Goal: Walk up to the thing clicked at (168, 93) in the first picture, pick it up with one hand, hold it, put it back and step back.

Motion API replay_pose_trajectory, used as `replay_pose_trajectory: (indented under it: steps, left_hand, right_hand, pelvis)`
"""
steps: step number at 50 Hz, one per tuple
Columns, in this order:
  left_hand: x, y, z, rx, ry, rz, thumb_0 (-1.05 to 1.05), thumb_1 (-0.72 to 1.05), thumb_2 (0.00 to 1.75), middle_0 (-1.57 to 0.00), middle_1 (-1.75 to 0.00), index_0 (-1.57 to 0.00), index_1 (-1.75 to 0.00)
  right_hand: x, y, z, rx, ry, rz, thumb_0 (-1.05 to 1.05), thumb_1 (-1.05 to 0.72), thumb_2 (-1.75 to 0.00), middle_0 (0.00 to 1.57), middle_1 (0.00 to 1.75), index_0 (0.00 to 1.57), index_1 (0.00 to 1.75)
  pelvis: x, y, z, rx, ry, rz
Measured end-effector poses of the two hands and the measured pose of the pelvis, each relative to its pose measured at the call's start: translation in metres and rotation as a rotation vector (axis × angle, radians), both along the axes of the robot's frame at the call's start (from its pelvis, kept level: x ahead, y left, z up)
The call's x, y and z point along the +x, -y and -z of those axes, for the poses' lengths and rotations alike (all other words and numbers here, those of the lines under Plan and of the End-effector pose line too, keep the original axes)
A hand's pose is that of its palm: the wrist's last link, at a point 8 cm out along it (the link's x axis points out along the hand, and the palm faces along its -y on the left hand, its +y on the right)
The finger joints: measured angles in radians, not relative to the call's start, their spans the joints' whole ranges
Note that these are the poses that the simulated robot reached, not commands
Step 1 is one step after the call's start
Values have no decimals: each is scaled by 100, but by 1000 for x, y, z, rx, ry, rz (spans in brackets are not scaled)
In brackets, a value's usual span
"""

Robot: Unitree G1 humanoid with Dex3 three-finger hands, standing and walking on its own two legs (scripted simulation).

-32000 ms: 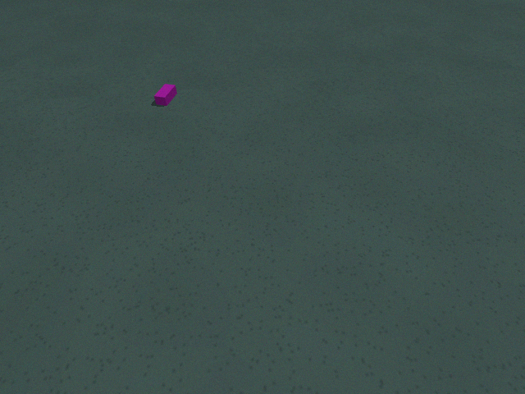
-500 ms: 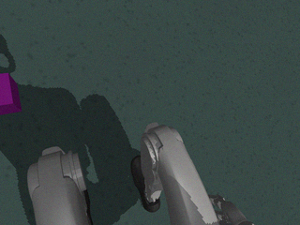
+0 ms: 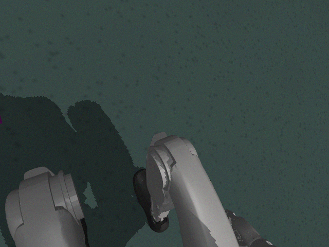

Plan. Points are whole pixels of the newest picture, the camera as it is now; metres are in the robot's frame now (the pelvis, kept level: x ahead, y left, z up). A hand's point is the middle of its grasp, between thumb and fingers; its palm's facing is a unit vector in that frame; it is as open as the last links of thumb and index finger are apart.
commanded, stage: rest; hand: left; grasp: from above
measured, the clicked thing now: out of the picture +0.45 +0.36 -0.26
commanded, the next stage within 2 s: open in 0.50 s
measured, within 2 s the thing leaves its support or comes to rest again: rests again in 0.16 s
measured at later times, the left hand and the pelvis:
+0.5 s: hand out of the picture +0.45 +0.35 -0.24, palm faces -0.46 -0.12 -0.88, open 11.0 cm; pelvis +0.00 +0.00 +0.00, yaw -2 degrees
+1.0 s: hand out of the picture +0.45 +0.35 -0.24, palm faces -0.46 -0.11 -0.88, open 12.0 cm; pelvis -0.01 +0.00 +0.00, yaw -2 degrees
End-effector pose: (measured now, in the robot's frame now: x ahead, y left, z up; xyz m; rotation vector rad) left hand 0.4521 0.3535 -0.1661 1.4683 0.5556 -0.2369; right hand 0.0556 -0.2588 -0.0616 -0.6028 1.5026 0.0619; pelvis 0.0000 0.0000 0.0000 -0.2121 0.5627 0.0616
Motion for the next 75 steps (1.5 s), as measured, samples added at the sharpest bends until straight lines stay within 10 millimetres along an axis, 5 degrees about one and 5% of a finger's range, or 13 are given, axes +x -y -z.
replay_pose_trajectory:
  steps: [35,75]
  left_hand:
    - [1,3,16,-10,16,-2,0,-10,53,-56,-65,-60,-61]
    - [4,-2,13,-8,26,-4,0,-46,95,-9,-106,-11,-103]
  right_hand:
    - [0,-4,-11,-3,22,-98,0,-90,-89,20,30,20,30]
    - [1,-9,-17,8,15,-122,0,-89,-89,20,30,20,30]
  pelvis:
    - [-6,-2,4,-30,58,19]
    - [-7,-3,0,-42,60,19]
